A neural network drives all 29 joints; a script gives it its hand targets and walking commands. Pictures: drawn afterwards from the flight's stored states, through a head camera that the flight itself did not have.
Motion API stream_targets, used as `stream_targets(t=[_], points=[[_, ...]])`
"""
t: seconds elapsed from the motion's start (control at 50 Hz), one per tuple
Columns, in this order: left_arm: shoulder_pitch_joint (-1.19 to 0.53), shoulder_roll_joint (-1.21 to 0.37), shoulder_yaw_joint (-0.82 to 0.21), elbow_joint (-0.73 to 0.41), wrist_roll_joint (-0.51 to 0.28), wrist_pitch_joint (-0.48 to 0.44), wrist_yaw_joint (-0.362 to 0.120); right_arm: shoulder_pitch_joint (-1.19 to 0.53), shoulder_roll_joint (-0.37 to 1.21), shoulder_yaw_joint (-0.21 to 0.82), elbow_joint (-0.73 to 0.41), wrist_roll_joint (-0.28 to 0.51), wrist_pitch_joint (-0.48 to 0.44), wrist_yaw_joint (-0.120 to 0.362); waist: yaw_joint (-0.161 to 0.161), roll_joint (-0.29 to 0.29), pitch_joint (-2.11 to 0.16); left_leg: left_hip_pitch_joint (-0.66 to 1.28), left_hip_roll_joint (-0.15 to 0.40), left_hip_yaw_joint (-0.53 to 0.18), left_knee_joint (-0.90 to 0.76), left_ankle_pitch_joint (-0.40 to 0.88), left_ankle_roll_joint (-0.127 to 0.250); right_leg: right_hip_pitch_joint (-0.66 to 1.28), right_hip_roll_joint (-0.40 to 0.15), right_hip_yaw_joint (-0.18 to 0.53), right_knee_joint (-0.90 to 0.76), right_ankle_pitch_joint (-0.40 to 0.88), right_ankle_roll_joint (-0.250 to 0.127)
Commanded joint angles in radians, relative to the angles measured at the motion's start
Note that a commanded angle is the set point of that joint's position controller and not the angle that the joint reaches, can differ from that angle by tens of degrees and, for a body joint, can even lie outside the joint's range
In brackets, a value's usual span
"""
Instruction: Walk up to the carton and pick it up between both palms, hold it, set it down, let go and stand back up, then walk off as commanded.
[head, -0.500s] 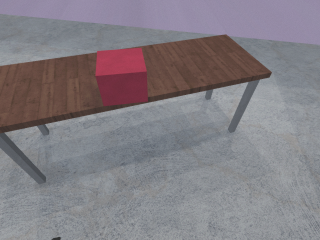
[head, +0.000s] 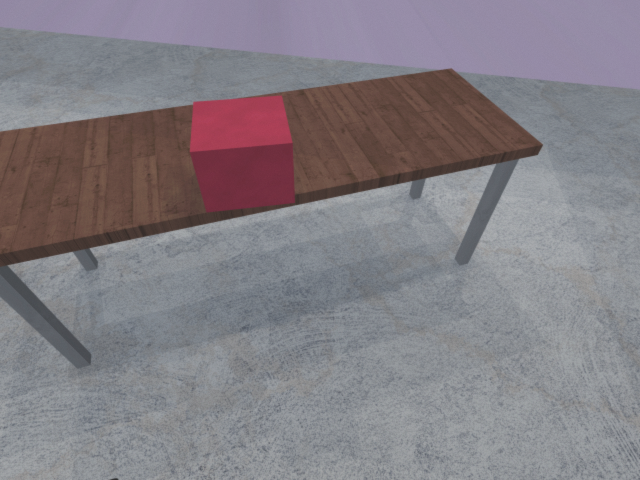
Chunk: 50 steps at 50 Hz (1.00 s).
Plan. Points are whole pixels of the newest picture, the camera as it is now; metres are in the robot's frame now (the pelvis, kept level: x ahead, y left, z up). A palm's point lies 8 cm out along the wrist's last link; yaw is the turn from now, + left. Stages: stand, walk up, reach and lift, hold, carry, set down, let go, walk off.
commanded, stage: stand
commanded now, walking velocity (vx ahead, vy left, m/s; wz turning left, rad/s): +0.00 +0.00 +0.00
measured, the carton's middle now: (244, 152) +0.85 +0.21 -0.10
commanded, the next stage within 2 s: walk up in 0.64 s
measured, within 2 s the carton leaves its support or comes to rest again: neither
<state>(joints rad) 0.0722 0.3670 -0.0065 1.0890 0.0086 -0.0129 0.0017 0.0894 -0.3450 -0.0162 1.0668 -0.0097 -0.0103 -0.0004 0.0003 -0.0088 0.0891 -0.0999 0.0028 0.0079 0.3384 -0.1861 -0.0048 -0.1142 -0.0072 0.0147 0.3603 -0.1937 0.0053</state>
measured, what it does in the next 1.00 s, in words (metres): stands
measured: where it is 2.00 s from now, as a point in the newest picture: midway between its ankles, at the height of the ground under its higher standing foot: (303, 444)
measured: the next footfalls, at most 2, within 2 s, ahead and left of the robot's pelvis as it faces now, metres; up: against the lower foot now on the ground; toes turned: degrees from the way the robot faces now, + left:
left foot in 1.08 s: +0.14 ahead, +0.17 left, +0.00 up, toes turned +9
right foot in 1.48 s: +0.33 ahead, -0.07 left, +0.00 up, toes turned +10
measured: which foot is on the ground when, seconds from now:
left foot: down 0.00-0.88, up 0.90-1.00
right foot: down 0.00-1.00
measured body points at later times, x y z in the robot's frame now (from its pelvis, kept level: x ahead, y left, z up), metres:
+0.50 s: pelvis +0.01 +0.00 +0.00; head +0.02 +0.00 +0.45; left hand +0.10 +0.31 -0.13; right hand +0.10 -0.30 -0.13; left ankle +0.00 +0.12 -0.75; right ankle +0.00 -0.12 -0.75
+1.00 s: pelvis +0.03 +0.01 -0.01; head +0.04 +0.02 +0.44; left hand +0.09 +0.35 -0.12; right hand +0.13 -0.30 -0.12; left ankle +0.03 +0.13 -0.72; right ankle +0.00 -0.12 -0.75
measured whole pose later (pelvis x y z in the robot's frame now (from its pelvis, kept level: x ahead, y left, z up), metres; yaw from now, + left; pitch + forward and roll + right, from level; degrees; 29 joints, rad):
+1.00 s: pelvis +0.03 +0.01 -0.01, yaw +5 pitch -3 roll -1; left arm 0.19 0.43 0.07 0.91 0.03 -0.06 -0.04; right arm 0.24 -0.40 -0.07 0.93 -0.03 -0.02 0.05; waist 0.03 0.01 0.08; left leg -0.35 0.02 -0.02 0.80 -0.43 0.02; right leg -0.09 -0.03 -0.07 0.43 -0.30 -0.02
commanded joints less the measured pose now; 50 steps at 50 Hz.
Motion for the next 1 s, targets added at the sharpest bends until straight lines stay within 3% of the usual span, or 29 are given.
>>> stream_targets(t=[0.0, 0.8, 0.82, 0.84, 0.86, 0.88, 0.9, 0.92, 0.94, 0.98], points=[[-0.038, 0.187, 0.034, -0.050, 0.000, -0.014, 0.009, -0.029, -0.207, -0.037, -0.053, 0.000, -0.016, -0.008, 0.001, 0.004, -0.099, 0.019, 0.120, -0.101, -0.057, 0.127, 0.030, 0.003, -0.108, 0.095, -0.063, 0.135, -0.034], [-0.033, 0.197, 0.036, -0.052, -0.002, -0.014, 0.010, -0.015, -0.210, -0.035, -0.057, 0.001, -0.016, -0.010, -0.001, 0.003, -0.102, 0.035, 0.125, -0.097, -0.060, 0.177, 0.028, 0.022, -0.111, 0.094, -0.065, 0.195, -0.034], [0.040, 0.289, 0.095, -0.121, 0.011, -0.036, -0.012, 0.072, -0.262, -0.078, -0.102, -0.009, -0.021, 0.009, 0.039, 0.008, -0.181, -0.054, 0.070, -0.145, 0.038, -0.242, 0.095, 0.132, -0.067, 0.038, 0.004, -0.260, -0.084], [0.104, 0.301, 0.104, -0.125, 0.020, -0.039, -0.019, 0.022, -0.263, -0.084, -0.143, -0.020, -0.020, 0.022, 0.073, -0.020, -0.100, -0.224, 0.063, -0.159, 0.093, -0.419, 0.111, 0.117, -0.110, 0.136, -0.015, -0.458, -0.126], [0.155, 0.318, 0.123, -0.134, 0.026, -0.044, -0.023, -0.026, -0.234, -0.084, -0.187, -0.025, -0.018, 0.030, 0.111, -0.071, -0.008, -0.433, 0.012, -0.096, 0.226, -0.389, 0.087, 0.176, -0.186, 0.255, -0.085, -0.564, -0.184], [0.185, 0.352, 0.146, -0.154, 0.030, -0.049, -0.026, -0.048, -0.189, -0.077, -0.222, -0.028, -0.015, 0.035, 0.140, -0.183, 0.049, -0.576, -0.014, -0.043, 0.506, -0.345, 0.066, 0.184, -0.363, 0.443, -0.215, -0.595, -0.280], [0.161, 0.338, 0.148, -0.193, 0.025, -0.055, -0.027, -0.019, -0.194, -0.075, -0.232, -0.033, -0.017, 0.036, 0.116, -0.093, 0.076, -0.602, 0.036, -0.105, 0.588, -0.309, 0.052, 0.120, -0.421, 0.457, -0.237, -0.521, -0.305], [0.140, 0.326, 0.148, -0.214, 0.021, -0.058, -0.026, 0.030, -0.224, -0.084, -0.240, -0.025, -0.024, 0.042, 0.087, -0.059, 0.071, -0.568, 0.069, -0.119, 0.582, -0.275, 0.038, 0.110, -0.407, 0.393, -0.218, -0.416, -0.299], [0.122, 0.327, 0.147, -0.234, 0.021, -0.062, -0.029, 0.072, -0.242, -0.090, -0.247, -0.021, -0.033, 0.050, 0.067, -0.079, 0.051, -0.535, 0.095, -0.113, 0.536, -0.265, 0.028, 0.109, -0.379, 0.315, -0.205, -0.345, -0.279], [0.088, 0.325, 0.146, -0.272, 0.028, -0.062, -0.042, 0.112, -0.256, -0.103, -0.258, -0.017, -0.043, 0.063, 0.033, -0.145, 0.011, -0.382, 0.088, -0.060, 0.410, -0.251, 0.020, 0.034, -0.312, 0.157, -0.152, -0.209, -0.240]])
